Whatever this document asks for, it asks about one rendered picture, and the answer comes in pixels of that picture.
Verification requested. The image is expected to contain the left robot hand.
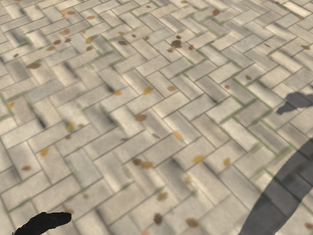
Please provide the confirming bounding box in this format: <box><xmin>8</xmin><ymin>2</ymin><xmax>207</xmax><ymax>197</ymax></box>
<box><xmin>12</xmin><ymin>211</ymin><xmax>71</xmax><ymax>235</ymax></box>

